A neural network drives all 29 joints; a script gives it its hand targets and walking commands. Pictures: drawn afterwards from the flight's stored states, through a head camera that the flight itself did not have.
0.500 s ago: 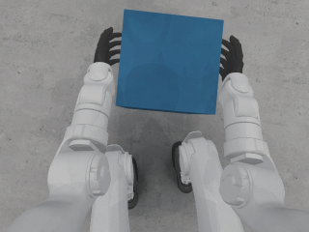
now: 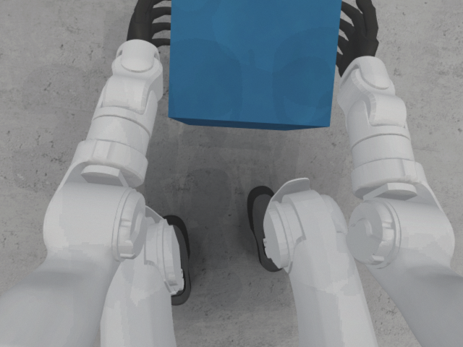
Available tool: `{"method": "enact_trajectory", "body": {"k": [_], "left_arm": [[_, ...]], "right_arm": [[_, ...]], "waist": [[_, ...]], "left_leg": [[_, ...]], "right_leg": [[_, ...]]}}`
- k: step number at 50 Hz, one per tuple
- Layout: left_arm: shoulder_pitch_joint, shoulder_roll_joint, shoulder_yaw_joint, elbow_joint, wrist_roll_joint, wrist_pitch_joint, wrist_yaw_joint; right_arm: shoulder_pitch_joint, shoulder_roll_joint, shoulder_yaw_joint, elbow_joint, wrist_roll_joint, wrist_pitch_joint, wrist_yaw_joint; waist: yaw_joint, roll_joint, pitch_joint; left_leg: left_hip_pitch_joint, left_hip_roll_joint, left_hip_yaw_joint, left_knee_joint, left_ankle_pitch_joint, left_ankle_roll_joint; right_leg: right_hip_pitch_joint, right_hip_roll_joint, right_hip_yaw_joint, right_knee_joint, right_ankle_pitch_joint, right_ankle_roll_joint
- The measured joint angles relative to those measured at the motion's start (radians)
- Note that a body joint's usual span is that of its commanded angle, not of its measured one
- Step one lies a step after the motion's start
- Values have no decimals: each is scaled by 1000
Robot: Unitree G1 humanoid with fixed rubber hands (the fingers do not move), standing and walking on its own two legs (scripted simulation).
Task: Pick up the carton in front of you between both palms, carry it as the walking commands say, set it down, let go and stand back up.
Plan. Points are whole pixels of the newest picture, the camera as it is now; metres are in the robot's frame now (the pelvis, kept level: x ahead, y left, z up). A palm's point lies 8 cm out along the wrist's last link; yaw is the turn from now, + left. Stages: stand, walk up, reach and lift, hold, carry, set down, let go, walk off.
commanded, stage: set down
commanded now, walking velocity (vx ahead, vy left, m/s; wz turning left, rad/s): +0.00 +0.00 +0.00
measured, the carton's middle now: (245, 66) +0.51 -0.08 -0.22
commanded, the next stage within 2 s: none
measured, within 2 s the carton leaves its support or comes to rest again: rests again in 0.58 s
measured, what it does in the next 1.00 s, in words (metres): stands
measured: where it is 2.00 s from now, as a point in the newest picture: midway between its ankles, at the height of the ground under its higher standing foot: (223, 258)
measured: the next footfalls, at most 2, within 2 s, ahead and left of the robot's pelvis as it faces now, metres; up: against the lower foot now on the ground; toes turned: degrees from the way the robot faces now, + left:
none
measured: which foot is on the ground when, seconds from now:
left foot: down 0.00-1.00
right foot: down 0.00-1.00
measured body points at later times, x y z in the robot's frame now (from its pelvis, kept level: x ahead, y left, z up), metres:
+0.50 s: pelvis -0.01 +0.00 -0.01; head +0.34 +0.01 +0.27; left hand +0.54 +0.08 -0.19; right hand +0.49 -0.23 -0.17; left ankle +0.09 +0.10 -0.35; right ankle +0.13 -0.13 -0.35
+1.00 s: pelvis -0.01 +0.00 -0.02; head +0.35 +0.02 +0.25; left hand +0.55 +0.07 -0.20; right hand +0.48 -0.23 -0.18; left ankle +0.09 +0.10 -0.35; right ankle +0.13 -0.13 -0.35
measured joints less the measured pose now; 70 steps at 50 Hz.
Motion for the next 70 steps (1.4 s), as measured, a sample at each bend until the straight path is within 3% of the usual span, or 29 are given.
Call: {"method": "enact_trajectory", "body": {"k": [8,21,47,52,56,62,70], "left_arm": [[-7,6,-22,37,-22,-2,0],[-68,26,-8,133,-3,-28,-18],[-127,15,48,171,81,-76,-114],[-117,65,-8,173,34,-116,-85],[-103,154,-89,187,-83,-132,-63],[-82,226,-187,143,-227,-138,-77],[-34,199,-133,13,-180,-104,-64]], "right_arm": [[16,-7,12,32,7,-13,11],[-42,-31,8,128,-2,-38,38],[-91,-86,-50,233,-39,-97,72],[-104,-88,0,303,8,-154,49],[-91,-110,72,345,92,-200,5],[-45,-142,147,307,175,-231,-12],[42,-139,208,96,236,-185,-31]], "waist": [[1,9,10],[-10,7,66],[17,-20,156],[11,-34,188],[14,-30,206],[12,1,199],[6,-2,136]], "left_leg": [[-12,-24,-1,20,4,-5],[-8,-38,-14,37,22,-11],[33,-30,-21,66,13,-13],[47,-27,-29,72,11,-21],[54,-30,-33,69,9,-27],[48,-41,-37,61,8,-35],[74,-19,-37,25,-1,-39]], "right_leg": [[1,11,17,33,-18,18],[17,0,4,47,-14,13],[54,10,-4,68,-14,13],[67,13,-11,70,-11,12],[73,9,-16,69,-13,4],[70,-5,-20,68,-23,-6],[77,15,-18,33,-13,-13]]}}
